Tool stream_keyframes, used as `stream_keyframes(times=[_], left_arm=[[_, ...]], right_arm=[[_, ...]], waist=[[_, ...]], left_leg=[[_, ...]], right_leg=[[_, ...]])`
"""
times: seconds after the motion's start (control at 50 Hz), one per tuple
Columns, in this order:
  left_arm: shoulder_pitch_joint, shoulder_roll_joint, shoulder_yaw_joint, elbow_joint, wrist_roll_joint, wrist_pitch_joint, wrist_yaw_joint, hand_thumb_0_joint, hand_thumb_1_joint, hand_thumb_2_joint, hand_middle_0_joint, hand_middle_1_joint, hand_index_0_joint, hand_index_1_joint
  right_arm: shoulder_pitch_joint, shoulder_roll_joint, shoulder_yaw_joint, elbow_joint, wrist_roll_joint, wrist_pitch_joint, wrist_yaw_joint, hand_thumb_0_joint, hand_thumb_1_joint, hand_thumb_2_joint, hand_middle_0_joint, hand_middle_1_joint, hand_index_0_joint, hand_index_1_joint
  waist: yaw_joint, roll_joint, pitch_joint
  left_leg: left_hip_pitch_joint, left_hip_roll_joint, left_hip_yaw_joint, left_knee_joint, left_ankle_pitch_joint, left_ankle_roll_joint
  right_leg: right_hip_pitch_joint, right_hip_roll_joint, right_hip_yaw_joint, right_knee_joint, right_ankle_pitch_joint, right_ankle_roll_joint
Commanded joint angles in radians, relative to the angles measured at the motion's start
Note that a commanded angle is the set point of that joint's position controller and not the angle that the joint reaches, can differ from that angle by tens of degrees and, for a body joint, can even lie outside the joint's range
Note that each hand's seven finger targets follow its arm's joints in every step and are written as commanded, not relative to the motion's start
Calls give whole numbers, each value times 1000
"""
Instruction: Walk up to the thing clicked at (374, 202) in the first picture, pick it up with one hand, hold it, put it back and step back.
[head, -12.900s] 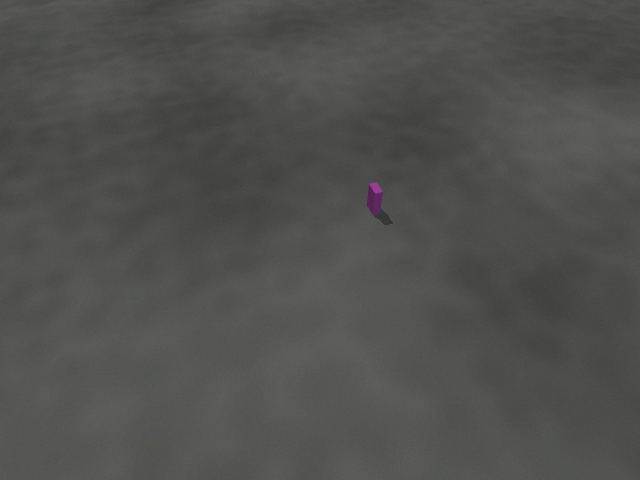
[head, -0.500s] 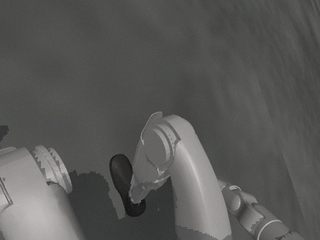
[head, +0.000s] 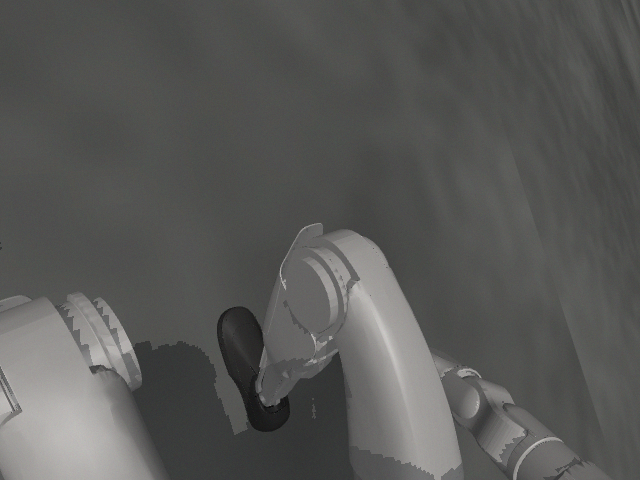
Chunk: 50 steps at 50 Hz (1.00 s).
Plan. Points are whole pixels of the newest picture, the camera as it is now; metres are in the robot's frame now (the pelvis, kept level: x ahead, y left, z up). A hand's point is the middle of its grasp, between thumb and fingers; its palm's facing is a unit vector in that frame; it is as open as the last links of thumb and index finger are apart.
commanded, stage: close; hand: left
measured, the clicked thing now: out of the picture +0.45 +0.31 -0.22
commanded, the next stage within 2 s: settle in 0.92 s
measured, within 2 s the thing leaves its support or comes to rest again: leaves its support in 1.38 s
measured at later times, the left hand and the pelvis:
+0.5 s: hand out of the picture +0.42 +0.30 -0.20, palm faces +0.49 -0.87 -0.01, open 10.1 cm; pelvis +0.00 +0.00 +0.00, yaw +0 degrees
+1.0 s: hand out of the picture +0.42 +0.30 -0.20, palm faces +0.49 -0.87 -0.01, open 10.4 cm; pelvis +0.00 +0.00 +0.00, yaw +0 degrees
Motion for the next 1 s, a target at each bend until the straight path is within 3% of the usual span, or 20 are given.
stream_keyframes(times=[0.0,0.04,0.08,0.16,0.2,0.26,0.48,0.58,0.64,0.88,0.94,0.98], left_arm=[[-162,138,-9,-102,20,-54,-7,0,390,768,-712,-737,-716,-730],[-181,136,-15,-97,28,-55,-5,0,383,797,-736,-768,-740,-762],[-157,139,-15,-99,25,-58,-7,0,380,799,-759,-789,-766,-780],[-154,117,-21,-105,14,-57,-8,0,379,831,-808,-834,-815,-826],[-142,123,-10,-101,13,-56,-7,0,379,861,-842,-871,-849,-863],[-149,106,-26,-103,18,-56,-6,0,347,874,-841,-886,-849,-879],[-147,118,-19,-97,22,-54,0,0,326,973,-960,-1009,-967,-1006],[-115,132,1,-102,12,-55,-3,0,306,1014,-1024,-1077,-1034,-1074],[-135,111,-18,-106,12,-57,-5,0,322,1038,-1057,-1114,-1070,-1108],[-128,141,1,-99,12,-56,5,0,272,1150,-1144,-1238,-1158,-1235],[-142,147,-3,-99,18,-54,6,0,291,1156,-1169,-1256,-1185,-1251],[-136,131,-12,-97,21,-51,5,0,286,1163,-1171,-1263,-1187,-1259]], right_arm=[[32,-379,-122,-5,-1,16,-17,0,-859,-890,200,299,199,299],[29,-382,-120,-4,-3,21,-15,0,-862,-892,200,299,199,299],[24,-383,-122,-4,-3,21,-14,0,-860,-890,200,299,199,299],[29,-378,-120,2,-5,19,-13,0,-864,-891,200,299,199,299],[24,-378,-118,-1,-5,19,-15,0,-866,-891,200,299,199,299],[21,-377,-123,-1,-5,18,-12,0,-862,-890,200,299,199,299],[9,-384,-121,-16,-5,23,-14,0,-867,-891,199,299,199,299],[19,-375,-114,-10,-7,22,-15,0,-870,-891,199,299,199,299],[9,-379,-117,-13,-7,20,-15,0,-869,-890,199,299,199,299],[12,-380,-115,-20,-6,18,-16,0,-867,-891,199,299,199,299],[15,-380,-114,-14,-8,19,-17,0,-869,-890,199,299,199,299],[10,-377,-117,-23,-7,19,-16,0,-868,-890,199,299,199,299]], waist=[[-138,586,-530],[-149,590,-529],[-136,601,-511],[-140,580,-550],[-134,578,-547],[-137,570,-512],[-137,587,-508],[-123,581,-547],[-134,585,-525],[-126,574,-523],[-138,570,-536],[-130,578,-501]], left_leg=[[381,59,67,-375,154,-41],[381,59,62,-380,154,-46],[380,59,61,-388,139,-45],[382,53,72,-361,170,-40],[376,53,71,-363,173,-41],[362,53,69,-370,137,-39],[384,58,60,-379,159,-45],[386,56,70,-368,169,-41],[381,55,66,-371,164,-42],[371,57,63,-374,139,-38],[364,55,68,-365,144,-36],[356,55,69,-373,130,-37]], right_leg=[[263,47,-109,-125,128,-74],[256,45,-117,-121,125,-74],[249,45,-114,-123,115,-75],[280,49,-110,-132,146,-71],[281,48,-115,-130,147,-72],[260,46,-114,-132,119,-72],[259,41,-117,-119,128,-73],[287,48,-112,-129,136,-73],[275,48,-118,-126,137,-72],[270,48,-118,-128,111,-74],[274,51,-114,-133,121,-73],[259,48,-115,-133,108,-74]])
